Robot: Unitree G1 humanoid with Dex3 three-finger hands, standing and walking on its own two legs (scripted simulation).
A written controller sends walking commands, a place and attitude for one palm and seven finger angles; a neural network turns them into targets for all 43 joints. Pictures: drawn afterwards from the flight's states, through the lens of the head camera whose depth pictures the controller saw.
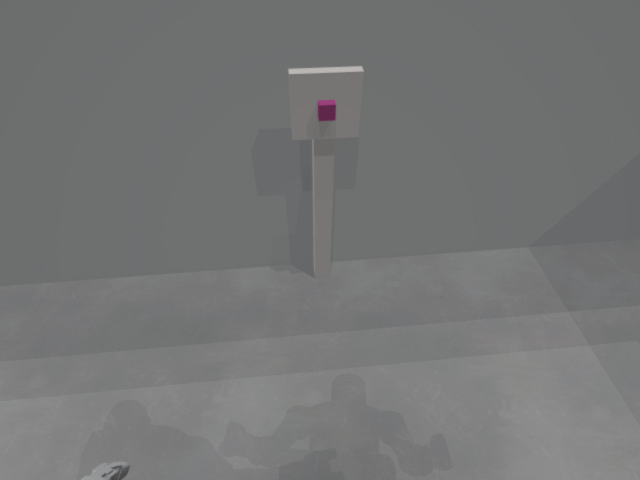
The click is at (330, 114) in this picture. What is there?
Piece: button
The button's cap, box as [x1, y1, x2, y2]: [318, 100, 335, 120]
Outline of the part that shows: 318,100 319,120 334,119 334,100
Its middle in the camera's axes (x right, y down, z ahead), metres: +0.01 -0.32 +0.98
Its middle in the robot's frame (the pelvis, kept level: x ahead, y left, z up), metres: +0.95 +0.04 -0.01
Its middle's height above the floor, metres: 0.75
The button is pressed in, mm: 0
